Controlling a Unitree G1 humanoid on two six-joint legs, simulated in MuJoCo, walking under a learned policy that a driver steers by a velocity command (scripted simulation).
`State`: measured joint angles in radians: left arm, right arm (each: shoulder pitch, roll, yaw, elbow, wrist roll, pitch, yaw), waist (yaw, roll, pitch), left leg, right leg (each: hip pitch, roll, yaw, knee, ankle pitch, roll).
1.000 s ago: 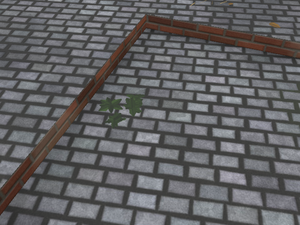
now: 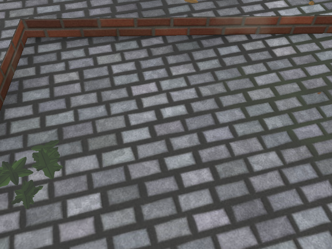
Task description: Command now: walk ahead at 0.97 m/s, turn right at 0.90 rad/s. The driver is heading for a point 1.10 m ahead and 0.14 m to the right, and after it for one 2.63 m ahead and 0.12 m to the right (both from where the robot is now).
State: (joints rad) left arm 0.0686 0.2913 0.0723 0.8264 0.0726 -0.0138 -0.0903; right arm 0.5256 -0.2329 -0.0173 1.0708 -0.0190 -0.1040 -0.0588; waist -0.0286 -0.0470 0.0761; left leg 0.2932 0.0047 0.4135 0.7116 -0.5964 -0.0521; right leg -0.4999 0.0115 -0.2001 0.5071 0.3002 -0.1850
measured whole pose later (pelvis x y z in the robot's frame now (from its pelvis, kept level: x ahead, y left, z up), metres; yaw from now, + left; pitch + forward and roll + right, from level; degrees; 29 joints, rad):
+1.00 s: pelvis +0.86 -0.22 -0.04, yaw -24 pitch +0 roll -1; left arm 0.36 0.28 0.05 0.92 0.03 -0.10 -0.01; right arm 0.26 -0.28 -0.05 0.87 -0.02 -0.05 0.04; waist 0.01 0.04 0.02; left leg -0.58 0.10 -0.05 1.23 -0.18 0.08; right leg -0.13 0.08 -0.13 0.38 -0.25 -0.10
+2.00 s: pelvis +1.70 -0.40 -0.05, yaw +28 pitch +2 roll -2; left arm 0.57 0.28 0.04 0.91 0.08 -0.11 0.00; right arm -0.06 -0.29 -0.02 0.53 -0.03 0.03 0.01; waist 0.07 0.06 -0.01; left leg -1.05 0.02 0.02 1.69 -0.38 0.15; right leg 0.09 -0.02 -0.26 0.31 -0.42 0.05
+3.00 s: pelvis +2.54 +0.09 +0.07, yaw +4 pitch +3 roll +0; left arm 0.48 0.34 0.09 0.83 0.00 -0.07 -0.01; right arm -0.02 -0.25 0.04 0.52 -0.05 -0.10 -0.01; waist 0.12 -0.01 0.01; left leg -0.56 0.05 -0.07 0.57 -0.07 -0.04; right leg 0.00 0.14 0.26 0.69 -0.50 -0.12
